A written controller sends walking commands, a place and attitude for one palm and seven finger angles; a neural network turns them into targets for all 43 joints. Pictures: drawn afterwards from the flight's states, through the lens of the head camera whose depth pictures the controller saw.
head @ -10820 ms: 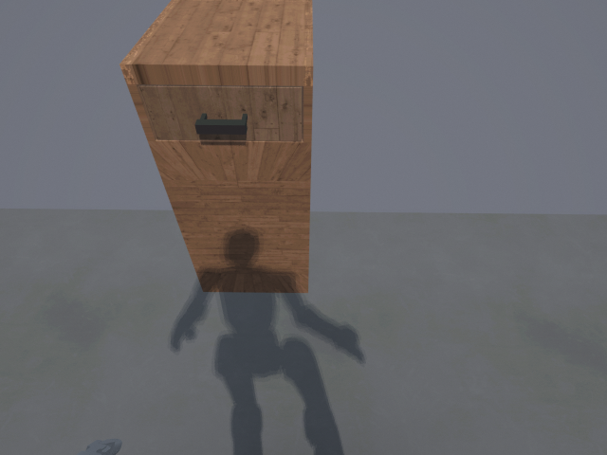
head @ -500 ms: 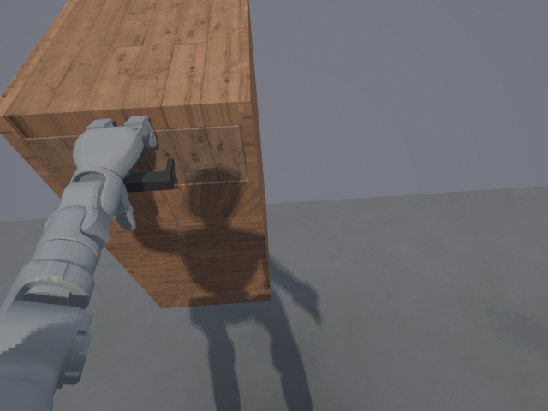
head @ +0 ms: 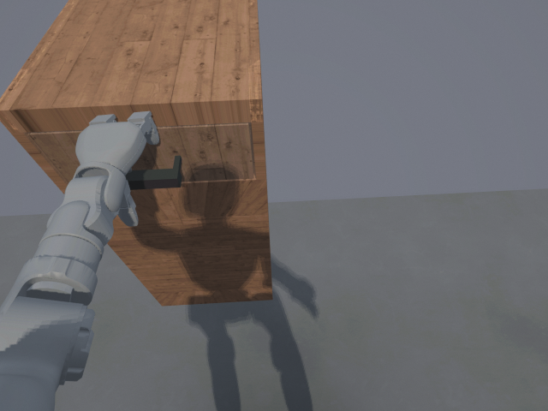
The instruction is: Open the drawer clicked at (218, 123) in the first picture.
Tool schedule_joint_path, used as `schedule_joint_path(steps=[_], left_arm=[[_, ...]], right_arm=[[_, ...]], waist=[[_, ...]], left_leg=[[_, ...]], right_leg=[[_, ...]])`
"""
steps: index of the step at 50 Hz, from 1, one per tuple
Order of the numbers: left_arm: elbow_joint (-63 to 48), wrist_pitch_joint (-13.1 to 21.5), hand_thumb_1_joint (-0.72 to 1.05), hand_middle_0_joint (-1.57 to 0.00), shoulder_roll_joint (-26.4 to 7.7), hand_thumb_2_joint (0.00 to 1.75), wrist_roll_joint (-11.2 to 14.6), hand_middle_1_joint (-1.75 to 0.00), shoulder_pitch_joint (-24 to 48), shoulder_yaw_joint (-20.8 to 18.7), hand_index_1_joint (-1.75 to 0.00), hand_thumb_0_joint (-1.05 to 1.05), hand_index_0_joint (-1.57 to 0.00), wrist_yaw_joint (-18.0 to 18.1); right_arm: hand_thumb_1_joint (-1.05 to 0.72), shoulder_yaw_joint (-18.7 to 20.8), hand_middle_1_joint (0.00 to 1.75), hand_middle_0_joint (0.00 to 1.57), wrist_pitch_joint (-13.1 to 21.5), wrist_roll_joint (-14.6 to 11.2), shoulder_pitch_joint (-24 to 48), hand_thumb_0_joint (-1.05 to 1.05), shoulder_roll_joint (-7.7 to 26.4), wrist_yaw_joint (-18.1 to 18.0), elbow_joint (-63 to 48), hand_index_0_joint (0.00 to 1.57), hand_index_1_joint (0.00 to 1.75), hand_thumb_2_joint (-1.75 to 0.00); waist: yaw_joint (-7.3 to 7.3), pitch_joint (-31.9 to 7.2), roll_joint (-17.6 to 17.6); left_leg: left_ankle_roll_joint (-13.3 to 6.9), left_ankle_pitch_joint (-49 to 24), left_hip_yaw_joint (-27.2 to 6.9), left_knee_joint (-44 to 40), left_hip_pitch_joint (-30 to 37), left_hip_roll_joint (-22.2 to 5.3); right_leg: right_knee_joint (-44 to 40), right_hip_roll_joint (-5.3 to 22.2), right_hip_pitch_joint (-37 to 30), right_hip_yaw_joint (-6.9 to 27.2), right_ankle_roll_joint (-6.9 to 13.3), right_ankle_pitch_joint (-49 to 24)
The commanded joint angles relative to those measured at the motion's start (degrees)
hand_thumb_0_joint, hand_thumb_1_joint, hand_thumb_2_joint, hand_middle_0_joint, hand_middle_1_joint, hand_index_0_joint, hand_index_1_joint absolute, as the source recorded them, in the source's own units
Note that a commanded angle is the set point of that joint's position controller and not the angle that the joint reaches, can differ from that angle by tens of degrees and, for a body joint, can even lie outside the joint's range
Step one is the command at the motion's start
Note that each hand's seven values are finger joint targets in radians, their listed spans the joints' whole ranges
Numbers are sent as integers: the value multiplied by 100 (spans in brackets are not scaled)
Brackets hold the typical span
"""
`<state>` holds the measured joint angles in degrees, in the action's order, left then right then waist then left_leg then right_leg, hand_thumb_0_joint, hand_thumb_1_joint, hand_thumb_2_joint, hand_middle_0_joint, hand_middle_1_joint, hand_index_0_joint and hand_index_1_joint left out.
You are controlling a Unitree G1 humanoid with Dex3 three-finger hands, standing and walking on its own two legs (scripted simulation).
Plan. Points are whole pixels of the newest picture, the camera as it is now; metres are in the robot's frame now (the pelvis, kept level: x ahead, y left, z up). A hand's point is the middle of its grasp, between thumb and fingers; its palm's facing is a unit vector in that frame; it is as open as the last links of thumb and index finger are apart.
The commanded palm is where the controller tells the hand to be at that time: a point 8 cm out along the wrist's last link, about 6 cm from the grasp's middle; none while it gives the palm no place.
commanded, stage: move the hooked fingers above the handle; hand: left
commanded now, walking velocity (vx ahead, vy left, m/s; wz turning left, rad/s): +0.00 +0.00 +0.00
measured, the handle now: (149, 170) +0.51 +0.23 +0.02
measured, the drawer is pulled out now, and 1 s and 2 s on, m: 0.00 0.00 0.00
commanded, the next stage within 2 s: lower the fingers behind the handle in 0.16 s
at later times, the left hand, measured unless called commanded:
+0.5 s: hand (132, 179) +0.45 +0.23 +0.07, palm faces -0.07 -0.03 -1.00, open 13.8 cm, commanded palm +0.44 +0.23 +0.13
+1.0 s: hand (148, 187) +0.46 +0.21 +0.04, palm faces -0.05 -0.03 -1.00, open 13.8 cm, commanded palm +0.44 +0.22 +0.09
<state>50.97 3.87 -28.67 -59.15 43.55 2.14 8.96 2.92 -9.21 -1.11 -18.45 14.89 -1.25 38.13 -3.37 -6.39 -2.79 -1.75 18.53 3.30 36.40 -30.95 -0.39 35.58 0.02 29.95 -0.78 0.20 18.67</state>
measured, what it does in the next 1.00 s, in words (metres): stands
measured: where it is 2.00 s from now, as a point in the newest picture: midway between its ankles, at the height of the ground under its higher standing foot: outside the picture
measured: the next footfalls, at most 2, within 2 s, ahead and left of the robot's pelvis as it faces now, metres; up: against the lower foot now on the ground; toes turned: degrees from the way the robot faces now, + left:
none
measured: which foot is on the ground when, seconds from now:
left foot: down 0.00-1.00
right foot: down 0.00-1.00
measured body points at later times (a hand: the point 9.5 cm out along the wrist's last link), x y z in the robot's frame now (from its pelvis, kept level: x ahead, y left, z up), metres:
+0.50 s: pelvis +0.00 +0.00 +0.00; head +0.06 -0.01 +0.44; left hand +0.45 +0.23 +0.12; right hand +0.05 -0.28 -0.13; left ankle -0.02 +0.10 -0.72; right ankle -0.02 -0.12 -0.72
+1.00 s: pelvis +0.00 -0.01 -0.01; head +0.08 -0.02 +0.43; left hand +0.46 +0.21 +0.09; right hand +0.03 -0.28 -0.14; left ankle -0.02 +0.10 -0.72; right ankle -0.02 -0.12 -0.72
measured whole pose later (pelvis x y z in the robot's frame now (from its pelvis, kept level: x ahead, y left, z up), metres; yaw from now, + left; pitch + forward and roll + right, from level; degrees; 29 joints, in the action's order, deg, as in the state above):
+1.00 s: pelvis +0.00 -0.01 -0.01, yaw +0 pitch +16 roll -1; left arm 55.6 5.0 -26.9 -61.5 43.0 1.9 14.7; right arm 3.4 -8.2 -0.3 -19.4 14.7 -1.3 39.3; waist -4.8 -7.3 -2.9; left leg -1.2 20.0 2.7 40.5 -36.5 -1.0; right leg 39.5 -0.5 35.4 -1.2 0.7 20.1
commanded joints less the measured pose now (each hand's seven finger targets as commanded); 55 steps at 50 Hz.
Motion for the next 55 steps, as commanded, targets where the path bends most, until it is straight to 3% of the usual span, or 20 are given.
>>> schedule_joint_path(steps=[1, 5, 9, 12, 14, 18, 21, 25, 27, 30, 33, 34, 40, 43, 44, 45, 46, 48, 50, 55], left_arm=[[-1138, -12, -50, -30, -1606, 30, 35, -120, 2339, -473, -120, 0, -30, 172], [-1626, 158, -50, -30, -1320, 30, 96, -120, 2664, -253, -120, 0, -30, 164], [-1268, 100, -50, -30, -1362, 30, 106, -120, 2653, -294, -120, 0, -30, 218], [-1239, 35, -50, -30, -1435, 30, 36, -120, 2839, -333, -120, 0, -30, 292], [-1093, -6, -50, -30, -1476, 30, 21, -120, 2699, -372, -120, 0, -30, 276], [-716, -95, -50, -30, -1320, 30, 33, -120, 2390, -250, -120, 0, -30, 180], [-949, 60, -50, -30, -1456, 30, -12, -120, 2506, -336, -120, 0, -30, 167], [-1074, 272, -50, -30, -1619, 30, -20, -120, 2595, -486, -120, 0, -30, 283], [-1176, 297, -50, -30, -1433, 30, -58, -120, 2664, -355, -120, 0, -30, 398], [-1038, 261, -50, -30, -1654, 30, -82, -120, 2620, -578, -120, 0, -30, 571], [-921, 144, -50, -30, -1410, 30, -117, -120, 2467, -431, -120, 0, -30, 668], [-889, 132, -50, -30, -1311, 30, -87, -120, 2560, -360, -120, 0, -30, 668], [-827, 103, -50, -30, -1345, 30, -104, -120, 2426, -393, -120, 0, -30, 645], [-720, 99, -50, -30, -1188, 30, -161, -120, 2533, -240, -120, 0, -30, 696], [-665, 121, -50, -30, -1175, 30, -133, -120, 2547, -273, -120, 0, -30, 718], [-733, 152, -50, -30, -1457, 30, -171, -120, 2561, -490, -120, 0, -30, 770], [-794, 165, -50, -30, -1493, 30, -194, -120, 2450, -551, -120, 0, -30, 813], [-594, 102, -50, -30, -1281, 30, -203, -120, 2374, -416, -120, 0, -30, 871], [-385, 50, -50, -30, -1491, 30, -220, -120, 2271, -574, -120, 0, -30, 927], [-278, -53, -50, -30, -1408, 30, -260, -120, 2192, -464, -120, 0, -30, 932]], right_arm=[[-90, 298, 30, 20, 100, 12, -311, 0, 866, -107, -512, 20, 30, -90], [-90, 344, 30, 20, 147, 29, -331, 0, 823, -91, -483, 20, 30, -90], [-90, 308, 30, 20, 144, 24, -330, 0, 844, -104, -411, 20, 30, -90], [-90, 309, 30, 20, 172, 33, -345, 0, 834, -98, -379, 20, 30, -90], [-90, 297, 30, 20, 156, 44, -380, 0, 854, -104, -394, 20, 30, -90], [-90, 275, 30, 20, 142, 17, -360, 0, 875, -101, -441, 20, 30, -90], [-90, 302, 30, 20, 161, 38, -385, 0, 861, -126, -475, 20, 30, -90], [-90, 318, 30, 20, 175, 46, -435, 0, 861, -163, -463, 20, 30, -90], [-90, 336, 30, 20, 200, 62, -450, 0, 835, -149, -429, 20, 30, -90], [-90, 354, 30, 20, 209, 84, -536, 0, 855, -124, -363, 20, 30, -90], [-90, 374, 30, 20, 204, 89, -541, 0, 836, -92, -340, 20, 30, -90], [-90, 376, 30, 20, 202, 100, -564, 0, 850, -79, -303, 20, 30, -90], [-90, 388, 30, 20, 185, 93, -612, 0, 861, -89, -291, 20, 30, -90], [-90, 371, 30, 20, 193, 86, -600, 0, 853, -93, -274, 20, 30, -90], [-90, 373, 30, 20, 201, 101, -623, 0, 850, -96, -264, 20, 30, -90], [-90, 381, 30, 20, 213, 102, -649, 0, 874, -103, -255, 20, 30, -90], [-90, 380, 30, 20, 206, 122, -652, 0, 854, -102, -288, 20, 30, -90], [-90, 377, 30, 20, 212, 120, -642, 0, 836, -81, -262, 20, 30, -90], [-90, 360, 30, 20, 208, 117, -653, 0, 868, -92, -258, 20, 30, -90], [-90, 363, 30, 20, 213, 103, -676, 0, 871, -99, -260, 20, 30, -90]], waist=[[19, -2036, 211], [-50, -2214, -125], [-92, -1855, 196], [-56, -2013, -44], [-48, -2146, 72], [-63, -1759, 331], [-43, -2033, 121], [-97, -2067, 183], [-123, -2179, -78], [-94, -2293, -75], [-105, -2363, -128], [-186, -2350, -26], [-140, -2421, 67], [-230, -2055, -5], [-241, -2072, 86], [-193, -2281, 102], [-108, -2502, -41], [-184, -2254, 54], [-163, -2275, 199], [-190, -2376, 209]], left_leg=[[-124, -2507, -151, -184, 1321, 113], [-102, -2653, -256, -147, 1786, 67], [-113, -2250, -254, -214, 1469, 98], [-88, -2249, -238, -190, 1537, 103], [-89, -2413, -237, -157, 1476, 117], [-106, -2106, -175, -182, 1165, 120], [-122, -2142, -151, -108, 1230, 138], [-130, -2111, -171, -29, 1118, 142], [-110, -2225, -176, 29, 1238, 141], [-107, -2352, -175, 109, 1150, 147], [-90, -2466, -159, 164, 1181, 140], [-95, -2493, -173, 176, 1160, 131], [-117, -2441, -166, 185, 1090, 139], [-100, -2193, -192, 169, 987, 123], [-112, -2158, -186, 184, 957, 123], [-117, -2206, -205, 208, 983, 116], [-108, -2375, -182, 247, 1024, 140], [-101, -2306, -161, 275, 892, 126], [-109, -2185, -141, 273, 688, 142], [-119, -2160, -102, 319, 625, 150]], right_leg=[[-281, -240, -914, -16, 175, -2161], [-299, -254, -633, -30, 189, -1930], [-351, -250, -610, -47, 199, -1717], [-299, -244, -565, -46, 210, -1713], [-262, -242, -717, -44, 214, -1885], [-300, -234, -660, -36, 185, -1827], [-262, -218, -726, 25, 187, -1896], [-210, -228, -671, 48, 168, -1902], [-142, -242, -501, 26, 183, -1917], [-77, -255, -547, 36, 182, -2041], [-22, -276, -468, -2, 188, -2110], [-43, -271, -484, -4, 182, -2137], [-29, -276, -562, 19, 168, -2200], [-35, -282, -237, -18, 180, -1887], [-50, -282, -271, -15, 183, -1861], [5, -280, -330, 9, 175, -1910], [72, -284, -437, 21, 185, -2081], [73, -286, -307, -13, 176, -2059], [80, -273, -422, 22, 158, -2077], [91, -265, -476, 51, 145, -2185]])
